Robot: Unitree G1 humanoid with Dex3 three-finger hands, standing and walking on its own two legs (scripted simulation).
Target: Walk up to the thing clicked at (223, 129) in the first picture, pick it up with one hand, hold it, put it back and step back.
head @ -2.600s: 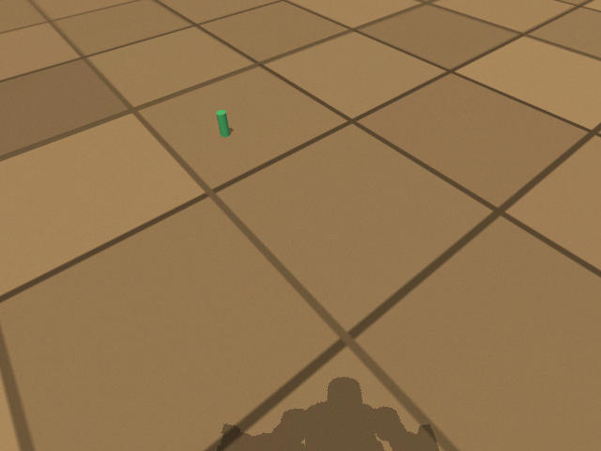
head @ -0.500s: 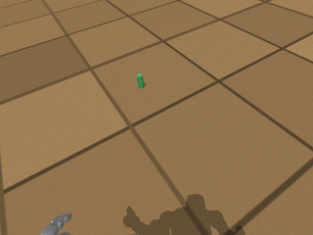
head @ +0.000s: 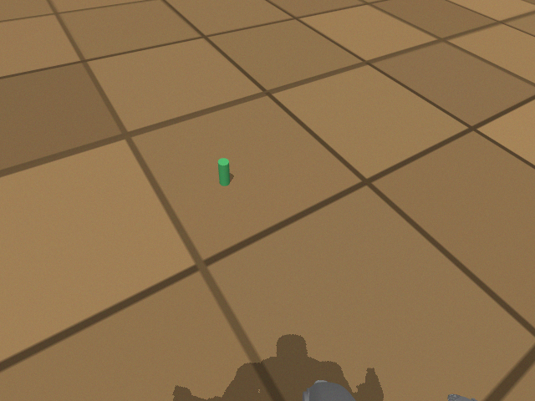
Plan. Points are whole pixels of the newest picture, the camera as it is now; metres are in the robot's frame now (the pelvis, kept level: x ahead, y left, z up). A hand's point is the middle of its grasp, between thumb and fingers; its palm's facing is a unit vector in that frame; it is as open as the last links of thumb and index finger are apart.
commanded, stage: walk up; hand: left
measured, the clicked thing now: (224, 172) +1.24 +0.18 -0.70
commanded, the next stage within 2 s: none
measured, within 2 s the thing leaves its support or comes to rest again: neither
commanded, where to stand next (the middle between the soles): +0.91 -0.03 m, yaw +2 degrees
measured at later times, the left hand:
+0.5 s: hand (152, 304) +0.31 +0.22 -0.12, palm faces -0.01 -0.92 -0.39, open 7.4 cm
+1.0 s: hand (159, 224) +0.50 +0.25 -0.14, palm faces -0.07 -0.93 -0.35, open 7.4 cm
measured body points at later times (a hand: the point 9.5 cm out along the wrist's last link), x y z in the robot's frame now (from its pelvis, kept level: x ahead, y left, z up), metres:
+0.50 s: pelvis +0.24 -0.05 +0.00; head +0.25 -0.07 +0.45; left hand +0.31 +0.27 -0.09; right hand +0.32 -0.37 -0.12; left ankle +0.32 +0.10 -0.69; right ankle +0.24 -0.16 -0.74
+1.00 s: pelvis +0.44 -0.03 +0.00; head +0.46 -0.03 +0.45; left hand +0.51 +0.30 -0.12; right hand +0.49 -0.35 -0.11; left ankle +0.43 +0.09 -0.74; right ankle +0.56 -0.19 -0.71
